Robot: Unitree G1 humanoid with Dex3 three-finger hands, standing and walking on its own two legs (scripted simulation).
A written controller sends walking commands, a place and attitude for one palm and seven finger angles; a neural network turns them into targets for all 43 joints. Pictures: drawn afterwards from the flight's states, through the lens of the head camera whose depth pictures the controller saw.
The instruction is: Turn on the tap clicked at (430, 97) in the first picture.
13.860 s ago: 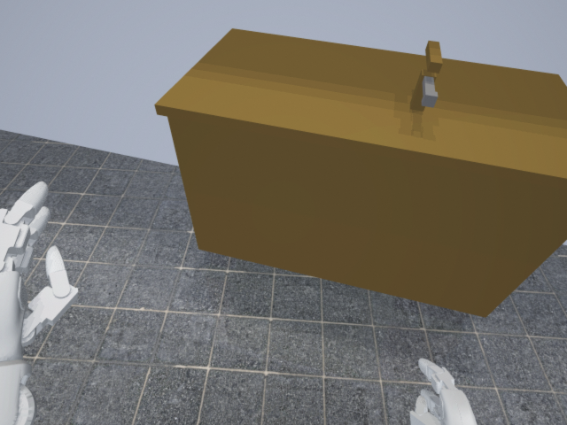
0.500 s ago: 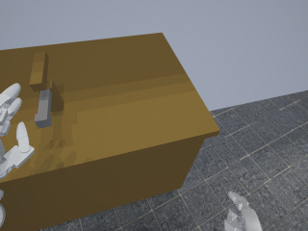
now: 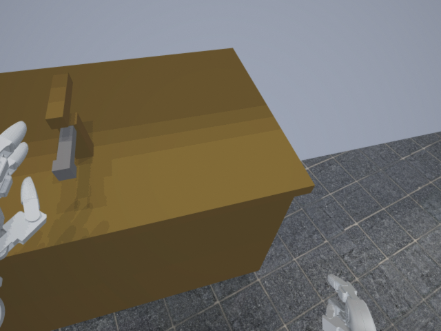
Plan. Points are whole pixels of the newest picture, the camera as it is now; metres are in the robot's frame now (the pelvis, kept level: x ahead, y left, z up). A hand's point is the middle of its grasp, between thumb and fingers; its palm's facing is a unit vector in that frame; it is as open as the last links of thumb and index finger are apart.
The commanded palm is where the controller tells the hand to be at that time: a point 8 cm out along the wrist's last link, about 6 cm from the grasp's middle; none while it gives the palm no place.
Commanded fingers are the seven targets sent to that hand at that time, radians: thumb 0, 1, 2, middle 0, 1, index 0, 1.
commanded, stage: shuffle to correct the standing spot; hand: left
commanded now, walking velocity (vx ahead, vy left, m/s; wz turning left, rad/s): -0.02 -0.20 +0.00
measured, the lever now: (64, 169) +0.35 +0.30 +0.09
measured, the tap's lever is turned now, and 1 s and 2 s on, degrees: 0 0 0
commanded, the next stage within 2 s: none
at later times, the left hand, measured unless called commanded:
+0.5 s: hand (42, 217) +0.22 +0.24 +0.17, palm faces +0.34 -0.85 -0.41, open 7.5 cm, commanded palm +0.16 +0.28 +0.19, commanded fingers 0.00 0.90 0.90 -0.20 -0.30 -0.20 -0.30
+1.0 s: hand (41, 220) +0.22 +0.24 +0.17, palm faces +0.33 -0.84 -0.43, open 7.5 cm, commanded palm +0.16 +0.28 +0.19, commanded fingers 0.00 0.90 0.90 -0.20 -0.30 -0.20 -0.30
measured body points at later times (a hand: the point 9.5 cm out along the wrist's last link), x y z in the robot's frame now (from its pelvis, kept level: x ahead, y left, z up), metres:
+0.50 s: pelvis +0.00 +0.00 +0.00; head +0.03 +0.01 +0.45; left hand +0.20 +0.29 +0.19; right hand +0.16 -0.24 -0.08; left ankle +0.02 +0.14 -0.73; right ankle +0.00 -0.06 -0.73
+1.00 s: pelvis +0.00 +0.00 +0.00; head +0.03 +0.01 +0.45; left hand +0.19 +0.29 +0.19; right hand +0.16 -0.23 -0.08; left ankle +0.02 +0.14 -0.73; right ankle +0.00 -0.06 -0.73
